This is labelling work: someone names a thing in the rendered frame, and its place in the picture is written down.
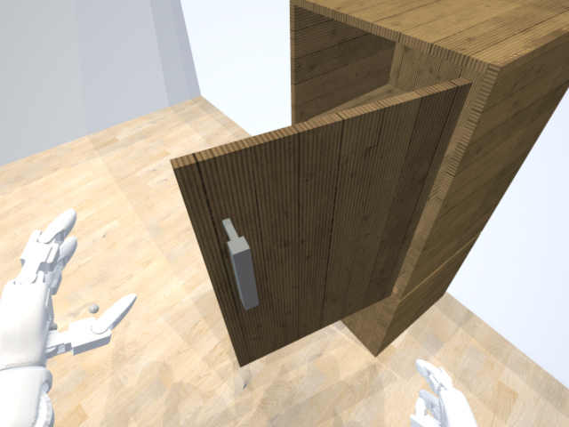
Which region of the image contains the cupboard door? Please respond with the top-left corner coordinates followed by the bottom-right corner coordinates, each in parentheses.
top-left (170, 77), bottom-right (473, 367)

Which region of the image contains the robot right hand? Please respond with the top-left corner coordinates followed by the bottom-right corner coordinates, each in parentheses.
top-left (410, 359), bottom-right (477, 427)

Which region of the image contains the robot left hand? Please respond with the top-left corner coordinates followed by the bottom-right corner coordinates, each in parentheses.
top-left (0, 208), bottom-right (137, 371)

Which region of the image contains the left robot forearm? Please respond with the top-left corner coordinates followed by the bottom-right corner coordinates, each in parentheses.
top-left (0, 367), bottom-right (54, 427)

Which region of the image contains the handle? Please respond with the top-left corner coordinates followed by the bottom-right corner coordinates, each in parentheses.
top-left (222, 218), bottom-right (259, 310)

